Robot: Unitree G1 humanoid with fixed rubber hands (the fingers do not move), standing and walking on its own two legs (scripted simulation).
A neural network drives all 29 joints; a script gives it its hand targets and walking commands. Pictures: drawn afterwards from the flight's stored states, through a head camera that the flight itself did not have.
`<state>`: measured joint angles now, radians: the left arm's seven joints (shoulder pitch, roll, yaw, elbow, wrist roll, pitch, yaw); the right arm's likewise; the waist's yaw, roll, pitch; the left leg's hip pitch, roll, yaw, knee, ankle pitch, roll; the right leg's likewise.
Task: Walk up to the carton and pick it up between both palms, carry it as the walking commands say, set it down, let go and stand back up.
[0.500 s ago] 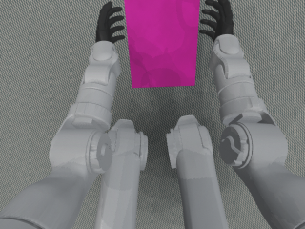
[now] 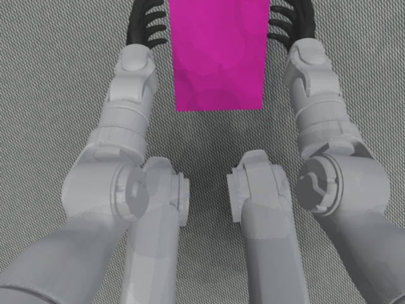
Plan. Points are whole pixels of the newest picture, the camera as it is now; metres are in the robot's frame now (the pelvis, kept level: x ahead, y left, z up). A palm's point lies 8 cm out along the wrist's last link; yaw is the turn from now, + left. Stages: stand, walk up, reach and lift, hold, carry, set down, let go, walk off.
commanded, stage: set down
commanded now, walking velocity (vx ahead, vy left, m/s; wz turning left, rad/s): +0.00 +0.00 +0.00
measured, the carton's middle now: (216, 40) +0.54 -0.05 -0.28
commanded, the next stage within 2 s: none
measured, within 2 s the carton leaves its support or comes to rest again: rests again in 0.70 s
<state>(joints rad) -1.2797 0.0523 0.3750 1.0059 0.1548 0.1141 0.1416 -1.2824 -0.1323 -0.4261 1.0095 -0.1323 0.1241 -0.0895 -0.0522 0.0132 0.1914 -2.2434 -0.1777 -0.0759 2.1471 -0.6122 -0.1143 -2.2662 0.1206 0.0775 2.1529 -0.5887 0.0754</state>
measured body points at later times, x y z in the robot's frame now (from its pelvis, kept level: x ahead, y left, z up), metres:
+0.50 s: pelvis +0.01 +0.00 +0.00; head +0.37 -0.02 +0.27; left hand +0.53 +0.09 -0.19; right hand +0.52 -0.19 -0.19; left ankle +0.10 +0.13 -0.35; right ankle +0.10 -0.12 -0.35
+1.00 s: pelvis +0.00 +0.00 -0.01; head +0.36 -0.02 +0.26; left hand +0.52 +0.09 -0.21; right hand +0.50 -0.18 -0.21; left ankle +0.10 +0.13 -0.35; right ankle +0.10 -0.12 -0.35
